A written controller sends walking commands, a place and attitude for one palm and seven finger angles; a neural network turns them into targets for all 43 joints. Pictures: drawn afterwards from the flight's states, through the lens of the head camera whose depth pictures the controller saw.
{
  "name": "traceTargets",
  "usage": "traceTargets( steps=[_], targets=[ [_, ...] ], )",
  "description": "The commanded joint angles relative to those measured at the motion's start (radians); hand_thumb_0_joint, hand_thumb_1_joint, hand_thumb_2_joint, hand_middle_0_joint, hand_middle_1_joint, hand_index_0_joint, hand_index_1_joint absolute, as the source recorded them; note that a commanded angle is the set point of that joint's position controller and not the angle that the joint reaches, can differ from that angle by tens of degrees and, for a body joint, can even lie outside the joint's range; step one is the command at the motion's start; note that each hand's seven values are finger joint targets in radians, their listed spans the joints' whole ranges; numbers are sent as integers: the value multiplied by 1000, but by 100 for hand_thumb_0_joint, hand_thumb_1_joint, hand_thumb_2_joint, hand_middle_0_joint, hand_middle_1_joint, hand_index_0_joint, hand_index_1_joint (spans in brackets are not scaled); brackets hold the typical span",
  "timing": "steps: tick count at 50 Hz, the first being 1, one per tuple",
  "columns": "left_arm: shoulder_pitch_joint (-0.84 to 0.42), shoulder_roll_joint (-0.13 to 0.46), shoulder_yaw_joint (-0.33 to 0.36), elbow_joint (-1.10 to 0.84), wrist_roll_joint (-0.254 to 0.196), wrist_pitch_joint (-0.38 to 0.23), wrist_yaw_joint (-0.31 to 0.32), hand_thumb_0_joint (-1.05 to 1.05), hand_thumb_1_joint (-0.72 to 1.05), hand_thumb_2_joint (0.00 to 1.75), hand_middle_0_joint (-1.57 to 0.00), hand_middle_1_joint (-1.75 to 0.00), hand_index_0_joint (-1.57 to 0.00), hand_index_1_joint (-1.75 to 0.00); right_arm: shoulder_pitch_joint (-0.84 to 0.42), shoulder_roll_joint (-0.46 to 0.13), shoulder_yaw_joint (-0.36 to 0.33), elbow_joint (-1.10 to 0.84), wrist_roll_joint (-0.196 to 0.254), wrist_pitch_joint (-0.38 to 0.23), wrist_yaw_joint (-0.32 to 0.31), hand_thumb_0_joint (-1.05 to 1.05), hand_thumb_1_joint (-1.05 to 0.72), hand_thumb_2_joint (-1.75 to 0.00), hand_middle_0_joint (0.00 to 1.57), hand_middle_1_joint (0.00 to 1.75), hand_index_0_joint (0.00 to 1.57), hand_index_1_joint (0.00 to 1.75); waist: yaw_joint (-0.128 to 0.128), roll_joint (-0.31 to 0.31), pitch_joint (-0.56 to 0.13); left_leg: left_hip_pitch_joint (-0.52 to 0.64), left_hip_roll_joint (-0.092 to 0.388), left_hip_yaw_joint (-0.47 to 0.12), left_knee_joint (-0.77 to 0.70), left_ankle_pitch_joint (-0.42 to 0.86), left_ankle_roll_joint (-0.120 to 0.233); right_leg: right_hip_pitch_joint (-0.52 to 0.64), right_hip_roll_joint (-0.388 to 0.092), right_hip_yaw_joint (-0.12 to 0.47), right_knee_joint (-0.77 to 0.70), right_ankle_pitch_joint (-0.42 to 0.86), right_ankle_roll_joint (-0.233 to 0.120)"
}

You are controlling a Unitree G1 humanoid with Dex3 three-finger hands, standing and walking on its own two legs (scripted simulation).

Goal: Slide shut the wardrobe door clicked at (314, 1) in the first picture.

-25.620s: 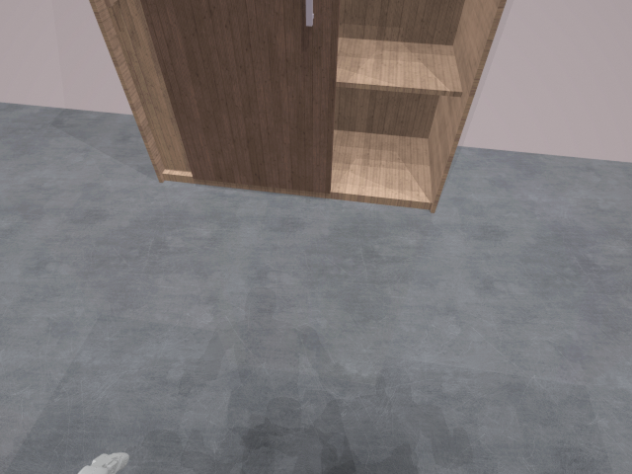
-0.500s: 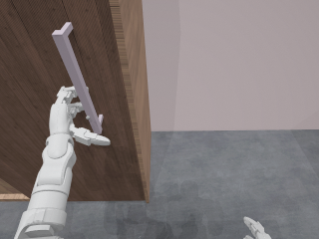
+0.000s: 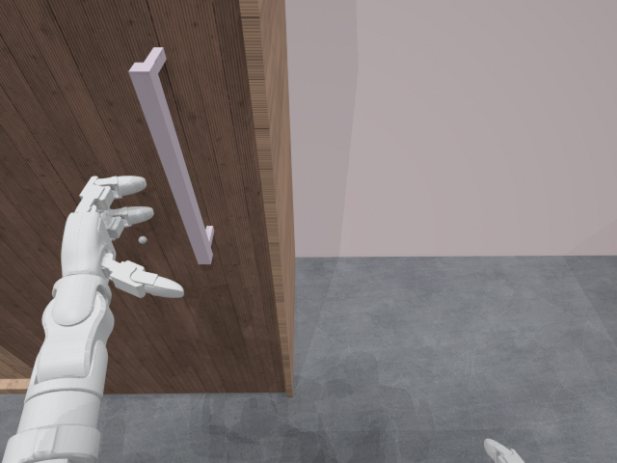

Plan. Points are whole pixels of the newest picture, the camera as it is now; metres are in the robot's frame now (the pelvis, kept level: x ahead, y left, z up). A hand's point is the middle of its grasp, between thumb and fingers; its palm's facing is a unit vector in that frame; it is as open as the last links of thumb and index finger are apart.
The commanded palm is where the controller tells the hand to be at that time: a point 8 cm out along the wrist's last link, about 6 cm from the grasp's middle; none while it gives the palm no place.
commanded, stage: slip the hand off the handle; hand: left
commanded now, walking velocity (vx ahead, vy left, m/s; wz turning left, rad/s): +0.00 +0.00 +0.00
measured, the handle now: (185, 174) +0.41 +0.18 +0.18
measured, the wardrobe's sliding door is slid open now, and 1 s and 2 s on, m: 0.00 0.00 0.00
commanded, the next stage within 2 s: draw the hand back to the body in 0.54 s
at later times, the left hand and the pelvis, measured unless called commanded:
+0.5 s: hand (133, 308) +0.25 +0.21 +0.12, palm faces +0.26 -0.96 -0.14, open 14.7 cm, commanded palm +0.21 +0.26 +0.13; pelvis -0.01 -0.02 +0.00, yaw +2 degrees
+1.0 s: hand (110, 324) +0.23 +0.21 +0.14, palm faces +0.16 -0.99 -0.05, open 14.7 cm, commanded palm +0.19 +0.26 +0.14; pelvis -0.01 -0.03 +0.00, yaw +1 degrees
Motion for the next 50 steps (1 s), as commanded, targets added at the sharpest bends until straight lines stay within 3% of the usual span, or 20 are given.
traceTargets(
  steps=[1, 3, 5, 7, 9, 13, 16, 20, 21, 24, 26, 27, 33, 34, 35, 36, 38, 42, 46, 50],
  targets=[
    [-229, 163, 38, -278, -14, -52, -4, 0, -55, 20, -25, -115, -25, -115, -78, -136, -46, -147, 7, -61, -14, 0, -90, -90, 20, 30, 20, 30, 15, -1, -204, 117, 18, -55, -84, 295, -14, 55, 9, -10, -50, 217, -4],
    [-247, 144, 19, -343, -9, -53, 10, 0, -55, 20, -25, -115, -25, -115, -97, -131, -42, -153, 2, -68, -16, 0, -90, -90, 20, 30, 20, 30, 14, 27, -206, 131, 18, -60, -91, 284, -18, 50, 8, -12, -52, 195, -5],
    [-188, 172, 51, -401, 0, -59, 26, 0, -55, 20, -25, -115, -25, -115, -107, -128, -43, -155, -5, -76, -16, 0, -90, -90, 20, 30, 20, 30, 30, 54, -234, 150, 17, -55, -86, 310, -19, 70, 7, -9, -50, 210, -6],
    [-147, 129, 16, -424, 0, -59, 29, 0, -55, 20, -25, -115, -25, -115, -121, -120, -34, -157, -5, -84, -14, 0, -90, -90, 20, 30, 20, 30, 25, 48, -206, 146, 18, -55, -89, 304, -22, 62, 8, -14, -49, 204, -5],
    [-94, 170, 61, -430, -3, -54, 31, 0, -55, 20, -25, -115, -25, -115, -125, -125, -33, -154, -9, -87, -18, 0, -90, -90, 20, 30, 20, 30, 38, 28, -198, 132, 16, -50, -93, 276, -18, 77, 9, -11, -54, 188, -5],
    [4, 138, 48, -468, -22, -30, 14, 0, -55, 20, -25, -115, -25, -115, -156, -115, -23, -167, -3, -93, -21, 0, -90, -90, 20, 30, 20, 30, 43, 29, -159, 121, 10, -40, -98, 251, -14, 86, 3, -9, -65, 191, -4],
    [3, 95, 3, -520, -27, -20, 2, 0, -55, 20, -25, -115, -25, -115, -171, -110, -17, -176, -1, -103, -25, 0, -90, -90, 20, 30, 20, 30, 32, 22, -132, 124, 9, -43, -105, 211, -10, 71, 2, -10, -75, 154, -1],
    [75, 110, 19, -563, -32, -20, -2, 0, -55, 20, -25, -115, -25, -115, -176, -111, -15, -178, -3, -118, -28, 0, -90, -90, 20, 30, 20, 30, 40, 8, -124, 123, 5, -41, -100, 195, -6, 75, -1, -4, -82, 144, 1],
    [83, 85, -5, -568, -32, -21, -6, 0, -55, 20, -25, -115, -25, -115, -177, -106, -10, -178, -3, -121, -27, 0, -90, -90, 20, 30, 20, 30, 35, -10, -118, 122, 4, -44, -102, 191, -5, 73, -2, -6, -82, 140, 2],
    [92, 105, 10, -584, -36, -19, -3, 0, -55, 20, -25, -115, -25, -115, -181, -106, -7, -174, -6, -129, -31, 0, -90, -90, 20, 30, 20, 30, 35, -15, -93, 108, 0, -42, -101, 146, -2, 62, -3, 0, -96, 94, 6],
    [146, 135, 53, -595, -40, -19, -5, 0, -55, 20, -25, -115, -25, -115, -194, -105, -9, -178, -7, -131, -33, 0, -90, -90, 20, 30, 20, 30, 51, -12, -110, 100, -6, -32, -93, 151, 1, 87, -11, 14, -96, 108, 8],
    [173, 115, 40, -602, -41, -20, -8, 0, -55, 20, -25, -115, -25, -115, -198, -99, -5, -180, -7, -133, -31, 0, -90, -90, 20, 30, 20, 30, 54, 0, -106, 101, -9, -29, -91, 163, 1, 91, -13, 13, -94, 126, 7],
    [131, 133, 55, -599, -57, -47, -13, 0, -55, 20, -25, -115, -25, -115, -198, -99, -3, -164, -8, -150, -36, 0, -90, -90, 20, 30, 20, 30, 39, -3, -83, 75, -13, -25, -73, 123, 3, 73, -23, 37, -107, 88, 17],
    [115, 109, 45, -534, -183, -4, -117, 0, -55, 20, -25, -115, -25, -115, -201, -122, 2, -149, 10, -154, -48, 0, -90, -90, 20, 30, 20, 30, 17, -58, -88, 82, -19, -34, -77, 90, 7, 122, -30, 59, -140, 71, 21],
    [56, 206, 105, -569, -202, 15, -167, 0, -55, 20, -25, -115, -25, -115, -214, -127, 0, -153, 19, -158, -61, 0, -90, -90, 20, 30, 20, 30, 32, -46, -95, 78, -13, -33, -73, 86, 8, 142, -43, 87, -151, 59, 25],
    [44, 239, 131, -564, -215, 39, -208, 0, -55, 20, -25, -115, -25, -115, -228, -126, 1, -158, 20, -161, -70, 0, -90, -90, 20, 30, 20, 30, 38, -4, -106, 83, -14, -33, -66, 96, 9, 152, -53, 106, -156, 60, 27],
    [41, 212, 114, -569, -201, 65, -224, 0, -55, 20, -25, -115, -25, -115, -228, -110, 8, -171, 20, -166, -71, 0, -90, -90, 20, 30, 20, 30, 44, 42, -94, 100, -14, -39, -76, 126, 6, 139, -49, 83, -149, 82, 20],
    [221, 202, 177, -561, -227, 81, -208, 0, -55, 20, -25, -115, -25, -115, -204, -116, 0, -195, 18, -184, -53, 0, -90, -90, 20, 30, 20, 30, 76, -25, -129, 96, -16, -45, -76, 180, 0, 171, -47, 61, -116, 215, 34],
    [277, 199, 190, -575, -237, 105, -220, 0, -55, 20, -25, -115, -25, -115, -195, -123, -5, -208, 25, -187, -42, 0, -90, -90, 20, 30, 20, 30, 71, -61, -95, 79, -11, -40, -69, 183, 1, 149, -48, 65, -109, 244, 47],
    [234, 203, 178, -657, -233, 108, -215, 0, -55, 20, -25, -115, -25, -115, -196, -123, -4, -211, 26, -198, -46, 0, -90, -90, 20, 30, 20, 30, 59, -5, -66, 98, -10, -38, -74, 166, 2, 109, -32, 50, -122, 163, 33]
  ],
)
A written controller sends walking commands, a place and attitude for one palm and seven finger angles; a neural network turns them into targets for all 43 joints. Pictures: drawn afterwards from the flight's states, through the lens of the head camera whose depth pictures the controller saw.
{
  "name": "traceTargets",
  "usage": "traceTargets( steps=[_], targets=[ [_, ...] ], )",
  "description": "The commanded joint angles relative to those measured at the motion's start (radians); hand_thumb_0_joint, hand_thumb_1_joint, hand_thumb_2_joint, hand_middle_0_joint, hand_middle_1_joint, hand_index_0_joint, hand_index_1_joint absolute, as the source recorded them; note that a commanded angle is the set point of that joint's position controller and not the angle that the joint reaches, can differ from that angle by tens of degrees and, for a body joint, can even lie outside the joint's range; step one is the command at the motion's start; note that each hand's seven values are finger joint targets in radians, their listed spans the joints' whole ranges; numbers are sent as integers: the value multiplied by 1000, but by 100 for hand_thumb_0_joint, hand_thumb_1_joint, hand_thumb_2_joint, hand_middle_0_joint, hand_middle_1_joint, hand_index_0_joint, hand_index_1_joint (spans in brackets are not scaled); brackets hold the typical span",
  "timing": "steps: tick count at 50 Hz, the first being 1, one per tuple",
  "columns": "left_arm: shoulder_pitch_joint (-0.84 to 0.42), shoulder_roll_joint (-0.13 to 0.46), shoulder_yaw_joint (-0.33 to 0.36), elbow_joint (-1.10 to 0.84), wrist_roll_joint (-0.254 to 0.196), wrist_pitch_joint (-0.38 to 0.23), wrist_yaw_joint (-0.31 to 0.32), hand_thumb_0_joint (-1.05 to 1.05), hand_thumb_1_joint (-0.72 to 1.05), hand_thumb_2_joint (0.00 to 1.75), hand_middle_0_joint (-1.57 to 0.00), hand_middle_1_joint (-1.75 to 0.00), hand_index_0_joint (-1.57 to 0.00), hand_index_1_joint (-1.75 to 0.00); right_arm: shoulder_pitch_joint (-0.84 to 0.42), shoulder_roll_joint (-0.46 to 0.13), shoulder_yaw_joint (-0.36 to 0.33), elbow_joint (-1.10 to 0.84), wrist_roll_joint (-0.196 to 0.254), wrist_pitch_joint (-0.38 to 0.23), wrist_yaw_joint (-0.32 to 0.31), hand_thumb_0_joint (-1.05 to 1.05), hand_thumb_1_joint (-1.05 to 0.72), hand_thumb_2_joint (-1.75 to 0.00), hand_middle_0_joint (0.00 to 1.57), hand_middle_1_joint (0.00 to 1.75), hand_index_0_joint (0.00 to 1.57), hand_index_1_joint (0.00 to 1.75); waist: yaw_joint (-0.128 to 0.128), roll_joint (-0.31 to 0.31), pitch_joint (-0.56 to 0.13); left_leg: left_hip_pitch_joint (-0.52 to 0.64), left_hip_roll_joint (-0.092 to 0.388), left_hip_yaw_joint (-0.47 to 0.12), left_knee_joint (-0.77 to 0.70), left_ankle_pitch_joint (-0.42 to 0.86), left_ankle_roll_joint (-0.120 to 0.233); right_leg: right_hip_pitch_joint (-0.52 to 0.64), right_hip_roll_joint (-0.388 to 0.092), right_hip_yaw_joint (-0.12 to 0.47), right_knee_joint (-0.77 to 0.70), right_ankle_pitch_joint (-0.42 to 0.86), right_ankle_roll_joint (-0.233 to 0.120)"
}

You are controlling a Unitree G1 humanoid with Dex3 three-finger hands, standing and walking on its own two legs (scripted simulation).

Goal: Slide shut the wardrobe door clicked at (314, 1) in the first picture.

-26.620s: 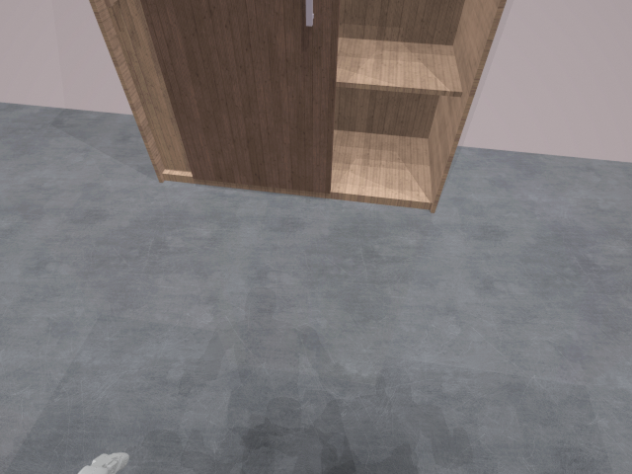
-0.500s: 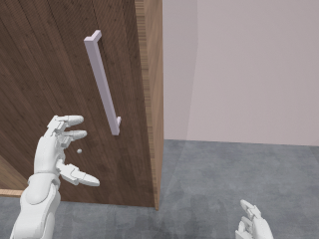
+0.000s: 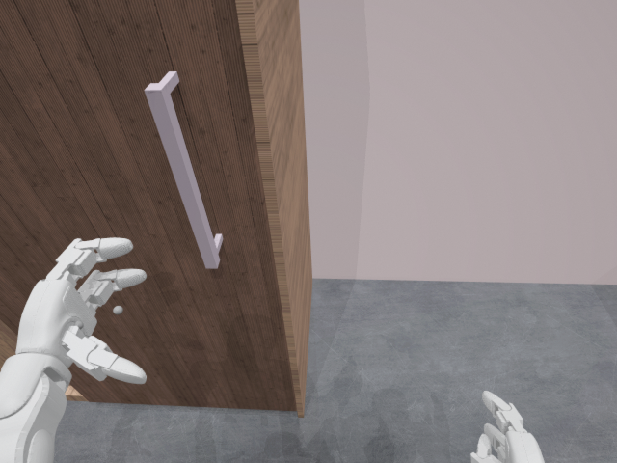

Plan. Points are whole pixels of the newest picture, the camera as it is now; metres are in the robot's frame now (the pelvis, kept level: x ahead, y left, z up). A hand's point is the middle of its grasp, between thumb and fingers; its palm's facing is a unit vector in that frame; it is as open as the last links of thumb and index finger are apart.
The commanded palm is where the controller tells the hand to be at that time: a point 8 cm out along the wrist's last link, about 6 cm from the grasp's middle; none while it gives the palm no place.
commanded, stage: draw the hand back to the body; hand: left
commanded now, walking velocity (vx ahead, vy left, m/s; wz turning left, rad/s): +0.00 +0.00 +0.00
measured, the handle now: (194, 183) +0.43 +0.20 +0.17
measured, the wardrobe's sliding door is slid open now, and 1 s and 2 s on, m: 0.00 0.00 0.00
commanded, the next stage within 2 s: step back with the hand held close in 1.24 s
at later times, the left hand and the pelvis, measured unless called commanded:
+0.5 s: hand (61, 329) +0.21 +0.28 +0.15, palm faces +0.44 -0.84 -0.32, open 12.4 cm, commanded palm +0.16 +0.31 +0.16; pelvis +0.00 +0.02 +0.01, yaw +0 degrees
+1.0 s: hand (38, 327) +0.20 +0.29 +0.17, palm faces +0.47 -0.80 -0.38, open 7.8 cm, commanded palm +0.15 +0.32 +0.18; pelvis +0.01 +0.02 +0.01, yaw -1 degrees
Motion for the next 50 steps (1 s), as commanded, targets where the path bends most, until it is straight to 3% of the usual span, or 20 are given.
traceTargets(
  steps=[1, 5, 8, 9, 10, 11, 13, 18, 21, 24, 29, 32, 36, 38, 40, 43, 45, 50],
  targets=[
    [-190, 211, 98, -276, -8, -64, 6, 0, -55, 20, -25, -115, -25, -115, -145, -100, -38, -171, 0, -72, -15, 0, -90, -90, 20, 30, 20, 30, 17, -22, -76, 13, -27, -7, -58, 156, 40, 12, -47, 82, -128, 162, 61],
    [-180, 215, 99, -317, -8, -81, 5, 0, -48, 24, -25, -111, -25, -111, -146, -98, -34, -162, -3, -86, -24, 0, -90, -90, 20, 30, 20, 30, 19, 9, -88, 39, -26, -12, -73, 156, 39, 12, -39, 63, -132, 138, 52],
    [-138, 216, 112, -297, -16, -69, -7, 0, -37, 29, -24, -104, -24, -104, -150, -99, -30, -157, -3, -89, -28, 0, -90, -90, 20, 30, 20, 30, 23, -15, -79, 39, -25, -17, -82, 160, 38, 20, -35, 53, -136, 144, 51],
    [-168, 365, 188, -361, 154, -119, 178, 0, -33, 31, -24, -102, -24, -102, -156, -82, -50, -154, -44, -85, -16, 0, -90, -90, 20, 30, 20, 30, 51, 9, -16, 5, -23, -4, -103, 144, 25, 27, -57, 84, -197, 102, 42],
    [-70, 206, 92, -319, 175, -136, 242, 0, -30, 32, -24, -100, -24, -100, -157, -64, -43, -146, -58, -82, -8, 0, -90, -90, 20, 30, 20, 30, 29, 0, 7, 9, -25, 4, -112, 133, 23, 28, -60, 61, -198, 86, 40],
    [17, 169, 57, -288, 202, -146, 280, 0, -26, 34, -24, -98, -24, -98, -144, -65, -43, -138, -56, -68, -2, 0, -90, -90, 20, 30, 20, 30, 25, -35, 44, 29, -19, 10, -125, 126, 28, 18, -52, 54, -209, 73, 42],
    [12, 180, 44, -367, 231, -174, 323, 0, -19, 37, -24, -94, -24, -94, -148, -73, -51, -140, -56, -48, 9, 0, -90, -90, 20, 30, 20, 30, 24, 5, -12, 72, -14, 16, -149, 127, 32, 57, -51, 56, -214, 75, 41],
    [-20, 173, 11, -405, 276, -216, 375, 0, -1, 46, -23, -83, -23, -83, -156, -72, -53, -136, -62, -30, 12, 0, -90, -90, 20, 30, 20, 30, 17, 3, -16, 127, -1, 5, -211, 135, 32, 90, -35, 43, -232, 85, 35],
    [16, 183, 32, -398, 284, -222, 385, 0, 10, 51, -23, -77, -23, -77, -163, -71, -54, -129, -66, -17, 12, 0, -90, -90, 20, 30, 20, 30, 25, -25, -14, 136, 1, 2, -232, 167, 32, 121, -33, 37, -241, 110, 33],
    [22, 204, 58, -415, 290, -228, 387, 0, 21, 57, -22, -70, -22, -70, -169, -69, -55, -123, -67, -5, 15, 0, -90, -90, 20, 30, 20, 30, 31, 6, -20, 147, 1, 2, -244, 199, 25, 151, -32, 34, -246, 137, 31],
    [87, 186, 56, -423, 290, -226, 382, 0, 39, 65, -22, -60, -22, -60, -172, -65, -56, -127, -67, 14, 24, 0, -90, -90, 20, 30, 20, 30, 35, 39, 7, 151, 10, -4, -258, 244, 15, 163, -27, 32, -251, 164, 29],
    [121, 191, 73, -427, 285, -226, 380, 0, 50, 71, -21, -53, -21, -53, -168, -65, -61, -133, -68, 23, 28, 0, -90, -90, 20, 30, 20, 30, 37, -5, -5, 153, 12, -2, -255, 276, 16, 175, -27, 32, -248, 194, 30],
    [151, 196, 87, -458, 284, -227, 376, 0, 65, 78, -21, -45, -21, -45, -167, -64, -63, -138, -67, 33, 33, 0, -90, -90, 20, 30, 20, 30, 38, 28, -6, 158, 13, 4, -246, 319, 13, 181, -28, 35, -248, 225, 30],
    [160, 203, 97, -462, 284, -226, 377, 0, 72, 81, -21, -41, -21, -41, -165, -65, -67, -140, -67, 37, 34, 0, -90, -90, 20, 30, 20, 30, 39, 22, -14, 161, 14, 7, -242, 323, 13, 181, -29, 36, -249, 231, 32],
    [160, 200, 97, -457, 282, -224, 378, 0, 79, 85, -20, -36, -20, -36, -166, -62, -66, -142, -66, 41, 32, 0, -90, -90, 20, 30, 20, 30, 34, 4, 19, 149, 11, 8, -244, 290, 15, 167, -29, 35, -258, 215, 33],
    [166, 218, 114, -489, 282, -229, 380, 0, 90, 90, -20, -30, -20, -30, -168, -64, -69, -143, -66, 41, 30, 0, -90, -90, 20, 30, 20, 30, 38, 26, -8, 161, 9, 11, -239, 289, 17, 174, -29, 37, -256, 218, 33],
    [168, 197, 94, -471, 283, -229, 381, 0, 90, 90, -20, -30, -20, -30, -167, -60, -68, -141, -64, 39, 28, 0, -90, -90, 20, 30, 20, 30, 32, 22, 24, 151, 9, 12, -240, 266, 17, 157, -31, 38, -262, 201, 34],
    [153, 202, 97, -464, 284, -230, 383, 0, 90, 90, -20, -30, -20, -30, -168, -61, -70, -138, -65, 42, 24, 0, -90, -90, 20, 30, 20, 30, 33, 3, 11, 160, 3, 18, -234, 261, 25, 158, -34, 42, -268, 205, 35]
  ],
)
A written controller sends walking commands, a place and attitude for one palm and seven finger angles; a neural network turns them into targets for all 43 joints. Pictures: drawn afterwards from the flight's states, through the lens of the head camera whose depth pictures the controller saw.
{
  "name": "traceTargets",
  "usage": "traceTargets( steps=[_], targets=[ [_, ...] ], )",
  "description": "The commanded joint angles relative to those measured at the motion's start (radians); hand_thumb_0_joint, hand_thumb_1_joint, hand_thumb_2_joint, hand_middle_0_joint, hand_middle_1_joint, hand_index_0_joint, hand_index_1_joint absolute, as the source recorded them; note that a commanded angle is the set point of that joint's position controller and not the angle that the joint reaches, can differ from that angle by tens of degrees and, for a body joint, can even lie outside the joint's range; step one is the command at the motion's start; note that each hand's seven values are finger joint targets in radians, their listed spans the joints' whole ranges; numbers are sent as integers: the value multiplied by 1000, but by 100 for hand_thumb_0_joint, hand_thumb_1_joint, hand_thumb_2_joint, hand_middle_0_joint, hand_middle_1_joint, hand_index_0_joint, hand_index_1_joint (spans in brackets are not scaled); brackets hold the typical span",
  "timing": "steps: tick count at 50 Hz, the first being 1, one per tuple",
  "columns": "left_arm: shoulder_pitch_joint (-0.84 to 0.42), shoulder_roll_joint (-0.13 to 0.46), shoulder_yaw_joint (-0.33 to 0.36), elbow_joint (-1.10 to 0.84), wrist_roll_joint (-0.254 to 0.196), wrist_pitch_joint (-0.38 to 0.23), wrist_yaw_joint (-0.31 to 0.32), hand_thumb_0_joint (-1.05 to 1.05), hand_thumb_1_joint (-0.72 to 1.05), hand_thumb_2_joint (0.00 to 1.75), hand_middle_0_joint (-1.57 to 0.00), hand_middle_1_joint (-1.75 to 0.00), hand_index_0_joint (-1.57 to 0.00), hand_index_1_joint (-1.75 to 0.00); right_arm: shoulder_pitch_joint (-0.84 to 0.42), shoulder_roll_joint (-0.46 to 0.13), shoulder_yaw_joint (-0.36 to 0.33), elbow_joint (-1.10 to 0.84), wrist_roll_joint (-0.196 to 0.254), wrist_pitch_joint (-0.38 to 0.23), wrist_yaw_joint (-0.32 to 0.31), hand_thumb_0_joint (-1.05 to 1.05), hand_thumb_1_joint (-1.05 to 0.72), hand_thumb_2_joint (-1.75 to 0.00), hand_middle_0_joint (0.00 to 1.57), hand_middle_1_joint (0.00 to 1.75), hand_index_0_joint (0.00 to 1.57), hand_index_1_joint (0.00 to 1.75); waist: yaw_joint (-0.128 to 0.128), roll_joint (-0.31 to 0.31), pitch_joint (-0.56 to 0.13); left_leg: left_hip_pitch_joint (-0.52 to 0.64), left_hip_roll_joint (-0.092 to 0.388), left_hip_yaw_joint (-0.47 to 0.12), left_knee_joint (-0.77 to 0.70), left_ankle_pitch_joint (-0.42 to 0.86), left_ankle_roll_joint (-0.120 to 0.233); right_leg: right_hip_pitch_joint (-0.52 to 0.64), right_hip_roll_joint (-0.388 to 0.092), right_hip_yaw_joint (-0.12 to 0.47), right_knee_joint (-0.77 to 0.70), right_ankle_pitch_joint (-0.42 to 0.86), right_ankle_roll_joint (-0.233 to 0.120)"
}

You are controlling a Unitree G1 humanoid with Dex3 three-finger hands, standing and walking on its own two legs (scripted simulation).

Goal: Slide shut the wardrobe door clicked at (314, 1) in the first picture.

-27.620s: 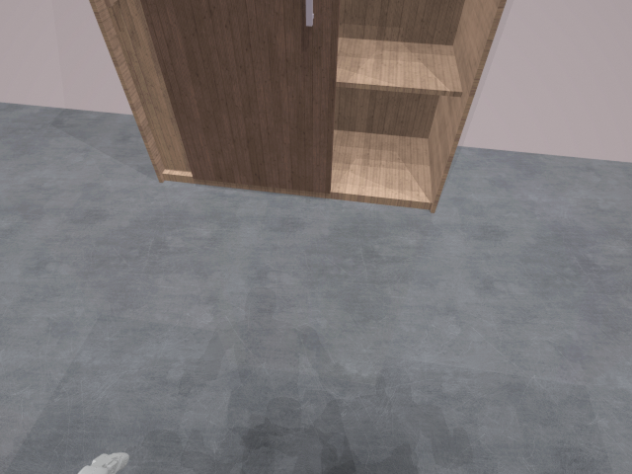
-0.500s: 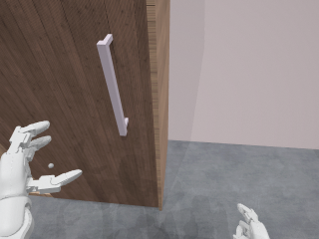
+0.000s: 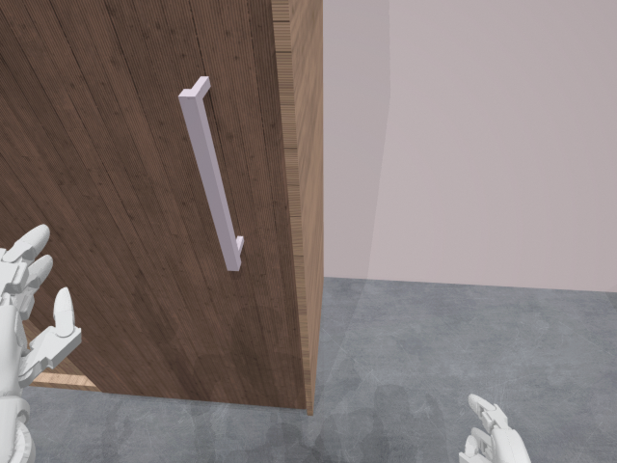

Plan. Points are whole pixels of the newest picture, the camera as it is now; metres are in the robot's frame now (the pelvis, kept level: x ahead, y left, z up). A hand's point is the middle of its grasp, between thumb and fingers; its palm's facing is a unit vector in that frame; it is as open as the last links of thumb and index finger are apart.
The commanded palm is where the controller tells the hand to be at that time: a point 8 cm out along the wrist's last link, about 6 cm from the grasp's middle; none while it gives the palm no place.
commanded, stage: draw the hand back to the body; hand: left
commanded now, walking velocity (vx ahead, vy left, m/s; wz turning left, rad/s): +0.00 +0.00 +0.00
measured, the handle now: (220, 187) +0.42 +0.18 +0.16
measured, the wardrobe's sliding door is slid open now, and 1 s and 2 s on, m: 0.00 0.00 0.00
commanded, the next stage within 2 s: step back with the hand held close in 0.24 s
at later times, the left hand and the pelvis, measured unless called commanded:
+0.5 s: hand (77, 330) +0.18 +0.26 +0.16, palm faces +0.46 -0.77 -0.44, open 7.4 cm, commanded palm +0.13 +0.29 +0.17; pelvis -0.01 -0.01 +0.00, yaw +0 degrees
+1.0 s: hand (5, 396) +0.12 +0.29 +0.15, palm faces +0.49 -0.75 -0.45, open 7.4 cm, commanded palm +0.06 +0.32 +0.17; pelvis -0.08 +0.02 -0.02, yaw +0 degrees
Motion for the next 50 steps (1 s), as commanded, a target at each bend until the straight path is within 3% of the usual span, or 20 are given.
traceTargets(
  steps=[1, 4, 8, 14, 17, 18, 19, 20, 21, 22, 26, 29, 31, 34, 36, 39, 43, 44, 48, 50],
  targets=[
    [-104, 181, 103, -197, 3, -64, 15, 0, 90, 90, -20, -30, -20, -30, -131, -103, -40, -159, 3, -51, -18, 0, -90, -90, 20, 30, 20, 30, -7, -8, -56, -6, 18, 2, -56, 182, 2, -32, -22, 22, -67, 104, 13],
    [-115, 202, 119, -202, 5, -69, 18, 0, 90, 90, -20, -30, -20, -30, -132, -103, -41, -157, 3, -53, -19, 0, -90, -90, 20, 30, 20, 30, -4, 12, -55, -9, 15, -1, -59, 157, 1, -30, -23, 24, -74, 79, 10],
    [-96, 202, 125, -203, 2, -74, 18, 0, 90, 90, -20, -30, -20, -30, -135, -99, -40, -160, 0, -55, -20, 0, -90, -90, 20, 30, 20, 30, 1, -26, -74, -5, 11, 3, -51, 177, 7, -16, -25, 25, -69, 111, 13],
    [-104, 205, 122, -193, 4, -75, 17, 0, 90, 90, -20, -30, -20, -30, -140, -97, -40, -156, 3, -56, -23, 0, -90, -90, 20, 30, 20, 30, -2, 6, -41, -4, 10, 11, -49, 141, 7, -43, -27, 35, -89, 70, 14],
    [-93, 195, 116, -194, 0, -81, 16, 0, 90, 90, -20, -30, -20, -30, -142, -97, -42, -158, 2, -57, -24, 0, -90, -90, 20, 30, 20, 30, -1, -25, -56, -2, 8, 12, -45, 151, 12, -33, -29, 36, -84, 85, 17],
    [-143, 222, 132, -245, 1, -89, 19, 0, 90, 90, -20, -30, -20, -30, -147, -98, -42, -161, 0, -60, -24, 0, -90, -90, 20, 30, 20, 30, -1, -14, -80, 8, 6, 12, -42, 153, 13, -25, -32, 39, -82, 95, 18],
    [-313, 396, 281, -311, 15, -129, 32, 0, 90, 90, -20, -30, -20, -30, -137, -101, -21, -215, 23, -40, -15, 0, -90, -90, 20, 30, 20, 30, -30, 57, -1, -83, 14, -14, -8, 83, 17, -121, -74, 124, -109, 138, 13],
    [-106, 249, 181, -184, 14, -116, 17, 0, 90, 90, -20, -30, -20, -30, -128, -106, -36, -187, 6, -21, -18, 0, -90, -90, 20, 30, 20, 30, -42, -54, -4, -99, 19, -32, 50, 91, 17, -193, -113, 140, -118, 163, 6],
    [-32, 197, 138, -149, 21, -103, 9, 0, 90, 90, -20, -30, -20, -30, -120, -103, -39, -200, 9, -3, -9, 0, -90, -90, 20, 30, 20, 30, -42, -106, -39, -90, 17, -27, 89, 102, 17, -217, -138, 159, -116, 181, 4],
    [-5, 181, 120, -164, 22, -103, 7, 0, 90, 90, -20, -30, -20, -30, -114, -98, -38, -210, 11, 10, -5, 0, -90, -90, 20, 30, 20, 30, -44, -97, -96, -94, 20, -19, 112, 118, 16, -195, -160, 162, -92, 222, 0],
    [42, 230, 157, -220, 23, -99, 25, 0, 90, 90, -20, -30, -20, -30, -110, -111, -49, -232, 18, 45, -17, 0, -90, -90, 20, 30, 20, 30, -49, -78, -204, -102, 39, -21, 128, 224, 8, -172, -171, 132, -5, 308, -4],
    [52, 277, 200, -261, 22, -94, 39, 0, 90, 90, -20, -30, -20, -30, -122, -116, -52, -245, 19, 67, -31, 0, -90, -90, 20, 30, 20, 30, -51, -67, -207, -107, 52, -30, 122, 268, 11, -207, -150, 114, 17, 260, 2],
    [53, 267, 195, -279, 23, -91, 43, 0, 90, 90, -20, -30, -20, -30, -122, -116, -50, -257, 19, 78, -38, 0, -90, -90, 20, 30, 20, 30, -51, -66, -196, -136, 63, -47, 103, 280, 14, -208, -126, 101, 37, 214, 8],
    [41, 293, 217, -315, 26, -98, 52, 0, 90, 90, -20, -30, -20, -30, -126, -130, -50, -267, 17, 81, -46, 0, -90, -90, 20, 30, 20, 30, -44, 13, -185, -207, 91, -88, 39, 220, 27, -192, -80, 78, 70, 107, 22],
    [52, 265, 202, -320, 32, -106, 54, 0, 90, 90, -20, -30, -20, -30, -115, -132, -47, -276, 15, 77, -48, 0, -90, -90, 20, 30, 20, 30, -42, 51, -180, -295, 119, -120, -13, 154, 38, -133, -47, 59, 131, 75, 30],
    [52, 250, 208, -299, 44, -118, 52, 0, 90, 90, -20, -30, -20, -30, -106, -146, -53, -277, 10, 61, -48, 0, -90, -90, 20, 30, 20, 30, -40, 89, -157, -481, 153, -159, -79, -82, 66, -37, -24, 56, 226, 31, 35],
    [9, 217, 195, -295, 67, -142, 53, 0, 90, 90, -20, -30, -20, -30, -73, -146, -53, -269, 8, 33, -41, 0, -90, -90, 20, 30, 20, 30, -55, 43, -120, -654, 150, -171, -78, -364, 88, 4, -38, 91, 270, 13, 30],
    [-16, 239, 208, -312, 71, -149, 55, 0, 90, 90, -20, -30, -20, -30, -75, -151, -55, -270, 7, 28, -43, 0, -90, -90, 20, 30, 20, 30, -56, 25, -110, -663, 139, -172, -66, -413, 86, -17, -42, 103, 256, -29, 28],
    [-44, 235, 204, -333, 75, -170, 62, 0, 90, 90, -20, -30, -20, -30, -59, -132, -51, -254, 1, 6, -38, 0, -90, -90, 20, 30, 20, 30, -66, -59, -100, -577, 89, -139, 54, -394, 63, -176, -105, 188, 132, -169, -6],
    [-43, 243, 207, -340, 70, -176, 69, 0, 90, 90, -20, -30, -20, -30, -58, -124, -46, -241, -6, 2, -38, 0, -90, -90, 20, 30, 20, 30, -71, -66, -90, -509, 74, -135, 87, -341, 45, -271, -129, 202, 86, -227, -24]
  ],
)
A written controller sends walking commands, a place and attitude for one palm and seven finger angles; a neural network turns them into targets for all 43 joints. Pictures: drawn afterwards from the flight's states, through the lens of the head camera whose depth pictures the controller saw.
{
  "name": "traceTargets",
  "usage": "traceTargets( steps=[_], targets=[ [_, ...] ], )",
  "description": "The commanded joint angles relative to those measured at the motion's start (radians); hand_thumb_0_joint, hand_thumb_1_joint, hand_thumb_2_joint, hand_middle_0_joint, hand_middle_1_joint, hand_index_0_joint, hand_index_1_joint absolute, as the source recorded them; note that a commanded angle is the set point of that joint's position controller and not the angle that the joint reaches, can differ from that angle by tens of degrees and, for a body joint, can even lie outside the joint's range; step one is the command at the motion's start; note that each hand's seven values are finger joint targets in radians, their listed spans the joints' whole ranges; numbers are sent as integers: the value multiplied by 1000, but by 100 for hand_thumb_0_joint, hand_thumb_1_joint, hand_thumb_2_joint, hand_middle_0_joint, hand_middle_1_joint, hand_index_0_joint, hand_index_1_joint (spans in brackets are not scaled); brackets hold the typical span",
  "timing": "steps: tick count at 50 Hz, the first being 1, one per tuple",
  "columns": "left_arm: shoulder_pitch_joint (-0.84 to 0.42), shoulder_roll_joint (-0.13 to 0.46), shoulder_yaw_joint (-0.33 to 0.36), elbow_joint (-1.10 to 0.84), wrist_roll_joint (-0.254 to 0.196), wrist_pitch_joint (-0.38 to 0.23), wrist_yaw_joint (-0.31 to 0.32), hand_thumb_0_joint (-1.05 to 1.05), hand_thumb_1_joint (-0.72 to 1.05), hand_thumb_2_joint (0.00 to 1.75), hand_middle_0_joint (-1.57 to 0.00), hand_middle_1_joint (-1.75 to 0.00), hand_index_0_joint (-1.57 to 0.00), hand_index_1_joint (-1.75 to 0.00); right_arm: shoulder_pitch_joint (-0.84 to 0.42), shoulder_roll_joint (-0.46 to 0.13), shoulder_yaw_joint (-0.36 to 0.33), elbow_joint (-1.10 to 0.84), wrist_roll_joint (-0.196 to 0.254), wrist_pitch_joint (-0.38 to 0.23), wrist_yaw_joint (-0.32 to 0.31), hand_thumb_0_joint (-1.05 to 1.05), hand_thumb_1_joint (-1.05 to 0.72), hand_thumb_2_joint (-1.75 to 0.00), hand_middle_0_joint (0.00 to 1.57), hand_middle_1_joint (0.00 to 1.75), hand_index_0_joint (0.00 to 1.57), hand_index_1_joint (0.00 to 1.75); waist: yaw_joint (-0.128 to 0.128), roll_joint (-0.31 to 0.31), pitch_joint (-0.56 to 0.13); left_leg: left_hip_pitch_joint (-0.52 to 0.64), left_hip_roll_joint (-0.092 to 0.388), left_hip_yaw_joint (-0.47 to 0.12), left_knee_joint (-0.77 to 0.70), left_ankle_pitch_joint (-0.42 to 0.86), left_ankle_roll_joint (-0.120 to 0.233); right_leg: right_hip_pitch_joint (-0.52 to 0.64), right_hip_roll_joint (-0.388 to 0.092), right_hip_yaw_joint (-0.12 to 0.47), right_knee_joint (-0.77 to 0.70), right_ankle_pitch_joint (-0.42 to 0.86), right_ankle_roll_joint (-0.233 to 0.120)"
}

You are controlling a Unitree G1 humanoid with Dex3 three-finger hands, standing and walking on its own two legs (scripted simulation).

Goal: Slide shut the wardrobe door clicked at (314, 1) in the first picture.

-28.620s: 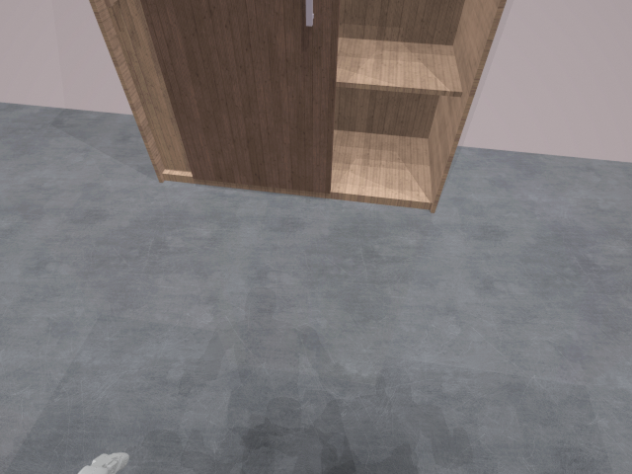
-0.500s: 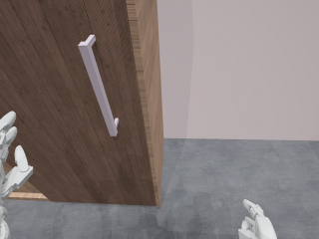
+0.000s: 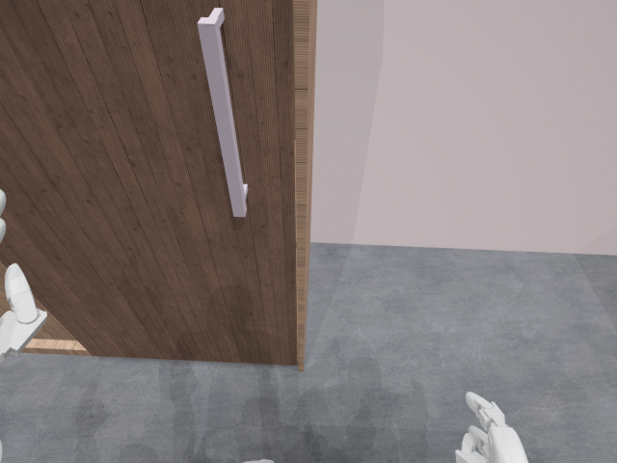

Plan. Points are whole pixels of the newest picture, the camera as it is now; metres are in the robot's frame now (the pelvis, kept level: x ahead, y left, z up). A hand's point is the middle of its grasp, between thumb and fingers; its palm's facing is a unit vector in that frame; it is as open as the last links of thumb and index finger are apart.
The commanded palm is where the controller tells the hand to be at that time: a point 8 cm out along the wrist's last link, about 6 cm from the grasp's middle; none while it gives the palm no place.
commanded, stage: step back with the hand held close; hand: left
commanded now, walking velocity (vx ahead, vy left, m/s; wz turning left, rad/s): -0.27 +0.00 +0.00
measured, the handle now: (230, 128) +0.50 +0.16 +0.19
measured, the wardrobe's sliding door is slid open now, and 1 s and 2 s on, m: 0.00 0.00 0.00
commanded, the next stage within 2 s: stop stepping back and stand still in 0.68 s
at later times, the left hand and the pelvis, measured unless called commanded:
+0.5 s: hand out of the picture +0.13 +0.26 +0.18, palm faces +0.50 -0.77 -0.39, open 7.4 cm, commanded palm +0.06 +0.30 +0.19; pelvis -0.07 +0.00 +0.00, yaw +3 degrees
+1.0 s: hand out of the picture +0.02 +0.25 +0.18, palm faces +0.38 -0.81 -0.44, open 7.4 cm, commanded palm -0.04 +0.29 +0.19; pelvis -0.19 -0.01 +0.01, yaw -1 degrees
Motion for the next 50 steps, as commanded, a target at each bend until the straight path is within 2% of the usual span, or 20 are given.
traceTargets(
  steps=[1, 8, 13, 14, 16, 19, 21, 24, 27, 29, 30, 32, 37, 39, 41, 42, 43, 45, 47, 50],
  targets=[
    [-81, 208, 125, -236, -3, -81, 30, 0, 90, 90, -20, -30, -20, -30, -89, -131, -58, -142, -8, -66, -17, 0, -90, -90, 20, 30, 20, 30, -22, -22, -65, -119, 86, -144, -183, -285, 0, 70, -109, 198, -165, -243, -54],
    [-28, 196, 158, -250, 9, -109, 34, 0, 90, 90, -20, -30, -20, -30, -91, -149, -63, -150, -6, -92, -19, 0, -90, -90, 20, 30, 20, 30, -12, 165, -112, -330, 193, -263, -389, -420, 47, 343, 20, 64, 94, -54, -3],
    [-13, 195, 170, -206, 12, -125, 16, 0, 90, 90, -20, -30, -20, -30, -88, -149, -73, -140, -14, -108, -15, 0, -90, -90, 20, 30, 20, 30, -12, 135, -53, -444, 232, -289, -396, -450, 78, 394, 58, 104, 149, -44, -1],
    [-35, 212, 170, -225, 1, -129, 17, 0, 90, 90, -20, -30, -20, -30, -86, -142, -73, -137, -13, -112, -13, 0, -90, -90, 20, 30, 20, 30, -17, 96, -56, -337, 200, -263, -333, -302, 56, 313, 32, 136, 78, 44, -19],
    [-57, 201, 147, -246, -3, -129, 13, 0, 90, 90, -20, -30, -20, -30, -85, -130, -77, -122, -9, -116, -10, 0, -90, -90, 20, 30, 20, 30, -20, 8, -110, -228, 134, -169, -213, -293, 16, 219, -33, 231, -35, -23, -39],
    [-88, 238, 141, -271, -13, -110, 30, 0, 90, 90, -20, -30, -20, -30, -92, -111, -77, -94, -11, -97, -2, 0, -90, -90, 20, 30, 20, 30, -25, -122, -91, 25, 19, -70, 119, -188, -65, -129, -258, 464, -305, -233, -152],
    [-67, 231, 125, -262, -11, -92, 39, 0, 90, 90, -20, -30, -20, -30, -106, -82, -68, -88, -12, -73, 5, 0, -90, -90, 20, 30, 20, 30, -30, -180, -128, 105, 6, -46, 249, -117, -74, -158, -312, 419, -320, -96, -173],
    [-61, 250, 149, -260, -14, -81, 40, 0, 90, 90, -20, -30, -20, -30, -121, -89, -62, -99, -7, -48, 1, 0, -90, -90, 20, 30, 20, 30, -37, -99, -90, 98, 43, -86, 12, -91, -58, -126, -225, 287, -219, -24, -106],
    [3, 234, 182, -271, -12, -94, 34, 0, 90, 90, -20, -30, -20, -30, -132, -137, -80, -136, 2, -51, -22, 0, -90, -90, 20, 30, 20, 30, -6, 190, -162, -160, 239, -247, -309, 5, 35, 198, 39, 73, 106, 20, 12],
    [29, 229, 203, -264, -8, -100, 16, 0, 90, 90, -20, -30, -20, -30, -120, -142, -93, -149, -15, -78, -19, 0, -90, -90, 20, 30, 20, 30, -11, 291, -154, -386, 347, -397, -510, -376, 111, 344, 104, 74, 381, -163, 26],
    [6, 203, 175, -284, -12, -98, 10, 0, 90, 90, -20, -30, -20, -30, -104, -125, -93, -132, -25, -86, -17, 0, -90, -90, 20, 30, 20, 30, -24, 229, -129, -333, 351, -383, -487, -289, 118, 270, 95, 95, 431, -189, 21],
    [10, 186, 147, -305, -29, -99, 7, 0, 90, 90, -20, -30, -20, -30, -89, -121, -94, -108, -24, -108, -7, 0, -90, -90, 20, 30, 20, 30, -12, 145, -158, -73, 311, -298, -372, 45, 97, 120, 68, 91, 308, -295, 15],
    [-66, 176, 70, -309, -36, -83, 13, 0, 90, 90, -20, -30, -20, -30, -101, -111, -67, -53, -24, -133, 12, 0, -90, -90, 20, 30, 20, 30, -10, 187, -236, 323, 281, -230, -270, 537, 42, 69, 49, 81, -117, -192, 14],
    [-96, 220, 101, -296, -24, -79, 8, 0, 90, 90, -20, -30, -20, -30, -129, -114, -70, -57, -24, -113, 10, 0, -90, -90, 20, 30, 20, 30, -6, 123, -217, 274, 228, -160, -210, 464, -1, 131, 14, 114, -229, 77, 0],
    [-88, 241, 117, -230, -34, -68, 13, 0, 90, 90, -20, -30, -20, -30, -132, -83, -75, -83, 3, -91, 4, 0, -90, -90, 20, 30, 20, 30, -17, -48, -244, 260, 97, 6, -63, 244, -71, 115, -151, 244, -255, 373, -44],
    [-53, 230, 100, -214, -42, -53, 12, 0, 90, 90, -20, -30, -20, -30, -136, -90, -84, -107, 17, -83, 5, 0, -90, -90, 20, 30, 20, 30, -8, -183, -225, 178, 24, 1, 47, 53, -81, 112, -225, 310, -256, 430, -53],
    [2, 262, 138, -204, -40, -44, 15, 0, 90, 90, -20, -30, -20, -30, -150, -92, -75, -126, 25, -72, 4, 0, -90, -90, 20, 30, 20, 30, 3, -189, -177, 80, 7, -31, 148, -69, -76, 100, -266, 341, -250, 423, -88],
    [46, 260, 153, -225, -46, -29, 13, 0, 90, 90, -20, -30, -20, -30, -137, -68, -45, -134, 11, -48, 6, 0, -90, -90, 20, 30, 20, 30, -20, -106, -154, 5, 23, -67, 121, -54, -75, 162, -258, 299, -193, 409, -139],
    [42, 243, 147, -199, -49, -27, 16, 0, 90, 90, -20, -30, -20, -30, -114, -87, -42, -128, 10, -39, 5, 0, -90, -90, 20, 30, 20, 30, -41, -88, -136, 92, 30, -54, -47, 69, -59, 139, -200, 236, -177, 275, -92],
    [49, 232, 140, -158, -48, -27, 15, 0, 90, 90, -20, -30, -20, -30, -111, -124, -60, -140, 16, -44, -6, 0, -90, -90, 20, 30, 20, 30, -27, -59, -109, 192, 82, -90, -185, 152, -27, 98, -92, 193, -220, 32, -43]
  ],
)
